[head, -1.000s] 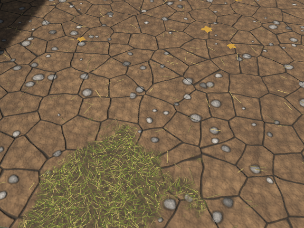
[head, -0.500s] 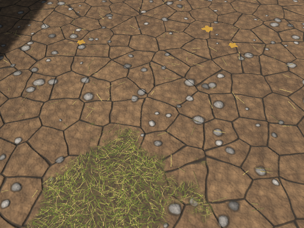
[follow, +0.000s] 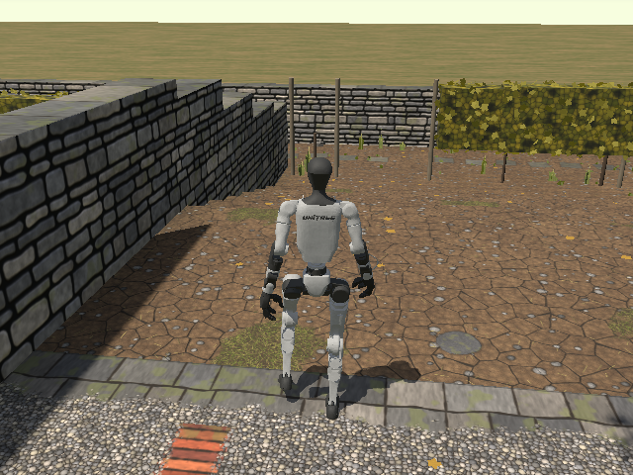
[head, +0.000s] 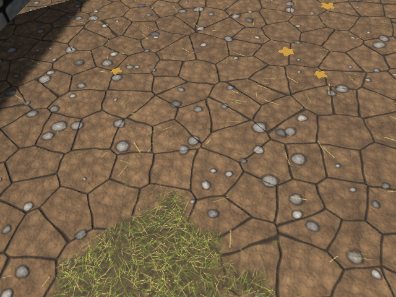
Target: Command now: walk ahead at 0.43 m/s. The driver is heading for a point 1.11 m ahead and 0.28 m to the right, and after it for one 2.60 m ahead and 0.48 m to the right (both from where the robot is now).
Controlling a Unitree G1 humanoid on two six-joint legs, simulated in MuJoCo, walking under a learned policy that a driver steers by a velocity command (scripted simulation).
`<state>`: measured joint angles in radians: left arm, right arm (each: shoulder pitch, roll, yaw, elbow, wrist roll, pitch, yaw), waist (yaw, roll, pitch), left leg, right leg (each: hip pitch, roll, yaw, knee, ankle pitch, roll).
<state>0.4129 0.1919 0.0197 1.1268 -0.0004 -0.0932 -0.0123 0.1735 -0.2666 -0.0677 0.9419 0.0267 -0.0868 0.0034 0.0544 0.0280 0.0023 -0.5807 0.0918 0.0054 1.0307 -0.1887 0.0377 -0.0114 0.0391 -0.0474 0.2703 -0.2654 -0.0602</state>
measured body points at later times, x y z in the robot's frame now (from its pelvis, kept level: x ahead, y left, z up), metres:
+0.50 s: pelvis +0.28 +0.06 +0.00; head +0.29 +0.06 +0.45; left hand +0.40 +0.32 -0.13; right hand +0.29 -0.22 -0.14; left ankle +0.30 +0.15 -0.75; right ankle +0.30 -0.11 -0.66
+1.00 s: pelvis +0.54 -0.07 +0.00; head +0.57 -0.10 +0.44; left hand +0.73 +0.14 -0.12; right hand +0.57 -0.38 -0.12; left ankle +0.62 +0.10 -0.66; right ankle +0.54 -0.13 -0.75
